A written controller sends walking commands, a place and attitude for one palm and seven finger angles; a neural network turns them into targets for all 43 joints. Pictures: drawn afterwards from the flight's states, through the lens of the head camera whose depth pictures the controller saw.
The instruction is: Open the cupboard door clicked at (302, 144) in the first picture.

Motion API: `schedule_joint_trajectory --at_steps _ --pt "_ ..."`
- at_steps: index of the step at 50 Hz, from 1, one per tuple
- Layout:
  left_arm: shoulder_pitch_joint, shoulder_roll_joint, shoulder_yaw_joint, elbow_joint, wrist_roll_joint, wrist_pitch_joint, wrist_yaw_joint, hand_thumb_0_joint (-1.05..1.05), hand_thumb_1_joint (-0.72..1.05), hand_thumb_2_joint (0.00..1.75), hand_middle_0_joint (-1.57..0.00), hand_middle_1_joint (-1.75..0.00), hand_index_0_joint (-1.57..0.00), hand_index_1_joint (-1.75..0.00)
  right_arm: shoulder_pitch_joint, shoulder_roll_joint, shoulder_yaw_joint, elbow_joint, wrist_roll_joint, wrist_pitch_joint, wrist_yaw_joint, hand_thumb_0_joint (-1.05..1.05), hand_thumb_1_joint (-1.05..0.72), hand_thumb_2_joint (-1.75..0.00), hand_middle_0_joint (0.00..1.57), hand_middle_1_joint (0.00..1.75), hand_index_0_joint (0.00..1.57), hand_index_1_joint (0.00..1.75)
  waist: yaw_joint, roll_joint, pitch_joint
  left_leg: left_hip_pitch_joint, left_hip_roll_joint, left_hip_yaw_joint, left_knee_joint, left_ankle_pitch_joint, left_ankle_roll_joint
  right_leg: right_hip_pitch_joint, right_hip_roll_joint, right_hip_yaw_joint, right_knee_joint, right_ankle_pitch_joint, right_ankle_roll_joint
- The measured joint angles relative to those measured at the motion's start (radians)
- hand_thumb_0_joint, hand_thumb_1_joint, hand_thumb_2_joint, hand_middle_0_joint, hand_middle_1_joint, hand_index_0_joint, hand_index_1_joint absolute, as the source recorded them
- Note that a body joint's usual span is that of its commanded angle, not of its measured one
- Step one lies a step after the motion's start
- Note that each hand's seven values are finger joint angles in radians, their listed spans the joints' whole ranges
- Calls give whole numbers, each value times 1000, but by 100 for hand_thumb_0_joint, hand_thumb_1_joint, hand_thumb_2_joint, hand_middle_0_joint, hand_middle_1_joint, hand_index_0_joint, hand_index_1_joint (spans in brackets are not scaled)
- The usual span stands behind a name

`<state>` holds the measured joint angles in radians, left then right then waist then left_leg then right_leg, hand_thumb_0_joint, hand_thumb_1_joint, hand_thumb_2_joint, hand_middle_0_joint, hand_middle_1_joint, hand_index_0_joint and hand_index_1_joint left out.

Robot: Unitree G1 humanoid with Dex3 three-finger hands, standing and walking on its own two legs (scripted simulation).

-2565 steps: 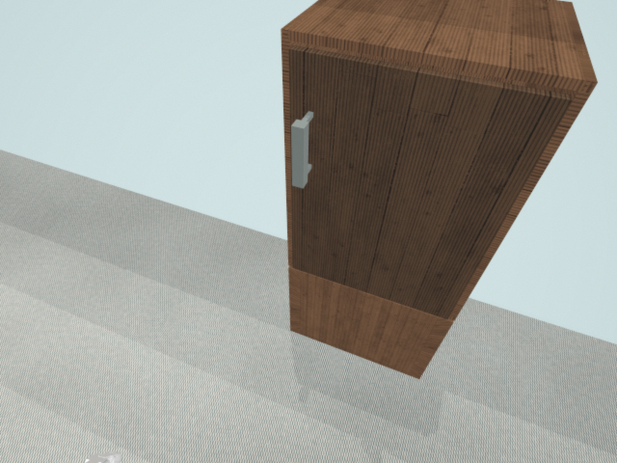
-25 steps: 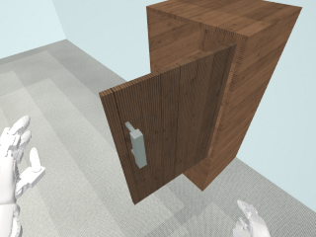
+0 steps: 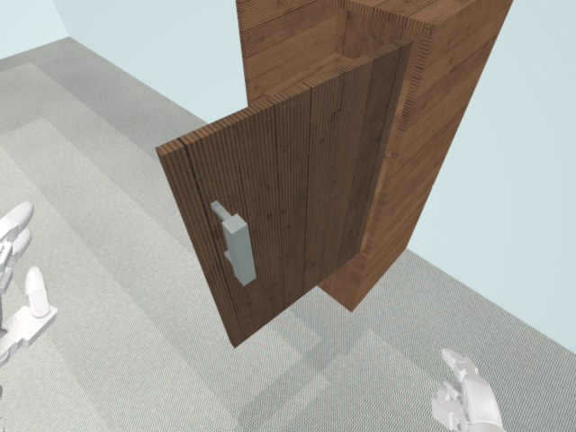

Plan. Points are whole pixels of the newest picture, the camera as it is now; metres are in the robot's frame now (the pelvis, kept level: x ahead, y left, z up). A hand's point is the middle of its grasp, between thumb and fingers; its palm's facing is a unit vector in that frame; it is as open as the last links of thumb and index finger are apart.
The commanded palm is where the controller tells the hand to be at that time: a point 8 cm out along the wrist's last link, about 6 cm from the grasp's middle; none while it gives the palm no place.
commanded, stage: step back with the hand held close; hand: left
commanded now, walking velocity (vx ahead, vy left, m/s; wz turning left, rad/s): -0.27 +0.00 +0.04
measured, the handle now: (232, 243) +0.36 +0.11 +0.06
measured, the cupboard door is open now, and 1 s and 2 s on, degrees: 82 82 82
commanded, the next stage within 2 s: stop stepping back and stand still in 0.76 s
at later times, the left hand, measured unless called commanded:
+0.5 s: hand out of the picture +0.09 +0.29 +0.16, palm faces +0.49 -0.75 -0.44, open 7.4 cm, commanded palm +0.03 +0.33 +0.17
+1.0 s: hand out of the picture +0.01 +0.28 +0.16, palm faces +0.39 -0.80 -0.45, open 7.4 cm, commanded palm -0.06 +0.32 +0.17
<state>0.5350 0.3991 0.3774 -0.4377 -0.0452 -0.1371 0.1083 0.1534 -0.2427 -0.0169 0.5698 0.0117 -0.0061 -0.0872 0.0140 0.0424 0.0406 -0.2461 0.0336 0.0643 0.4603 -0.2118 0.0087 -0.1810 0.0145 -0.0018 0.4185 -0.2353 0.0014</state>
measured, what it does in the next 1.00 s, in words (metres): walks backwards: right foot, then left foot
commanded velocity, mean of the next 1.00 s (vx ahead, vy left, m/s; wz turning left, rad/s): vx -0.24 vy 0.00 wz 0.01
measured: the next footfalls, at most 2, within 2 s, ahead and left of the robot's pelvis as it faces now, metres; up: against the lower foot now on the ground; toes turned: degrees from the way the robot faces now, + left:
right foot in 0.80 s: -0.22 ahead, -0.07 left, +0.00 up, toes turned -2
left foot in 0.96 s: -0.10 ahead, +0.10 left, +0.00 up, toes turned +1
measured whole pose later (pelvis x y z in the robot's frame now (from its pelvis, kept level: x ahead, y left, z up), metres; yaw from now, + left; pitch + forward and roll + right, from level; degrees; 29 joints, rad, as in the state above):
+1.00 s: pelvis -0.20 +0.02 -0.01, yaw -1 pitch +1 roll -1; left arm 0.50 0.44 0.42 -0.53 -0.04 -0.19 0.13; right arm 0.17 -0.19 0.02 0.62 0.00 -0.12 -0.07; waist 0.01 -0.04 0.02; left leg -0.37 -0.02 0.05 0.55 -0.18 0.04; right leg -0.21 0.03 0.02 0.62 -0.40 0.00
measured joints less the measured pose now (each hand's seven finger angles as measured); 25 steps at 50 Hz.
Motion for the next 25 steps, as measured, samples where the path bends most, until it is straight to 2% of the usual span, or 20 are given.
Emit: schedule_joint_trajectory --at_steps 5,10,18,22,25 --pt "19 31 19 -57 0 -4 12 2 88 89 -21 -30 -21 -30 7 11 0 -24 1 8 -1 1 -90 -89 20 30 21 30 -9 -27 13 -37 -7 7 23 14 12 -42 -8 7 32 11 10" --pt "31 44 47 -89 6 -31 24 2 88 89 -21 -30 -21 -30 23 22 8 -35 -2 -10 4 1 -90 -89 20 30 21 30 -10 -39 15 -79 -14 6 52 30 25 -87 -17 4 71 22 18" --pt "3 -2 64 -68 31 -62 38 1 88 89 -21 -30 -21 -30 55 30 20 -17 -7 -62 8 1 -90 -89 20 30 21 30 0 -18 24 -162 -14 -20 141 17 36 -148 -15 -18 138 29 18" --pt "-11 -28 48 -79 32 -67 49 2 88 89 -21 -30 -21 -30 67 32 23 12 -14 -80 10 1 -90 -89 20 30 21 30 4 -22 23 -200 -23 -32 177 -55 20 -169 -17 -21 135 52 10" --pt "-16 -27 40 -104 30 -79 60 2 88 89 -21 -30 -21 -30 67 27 23 32 -17 -85 9 1 -90 -89 20 30 21 30 2 -31 29 -225 -32 -39 205 -92 9 -188 -23 -20 148 63 18"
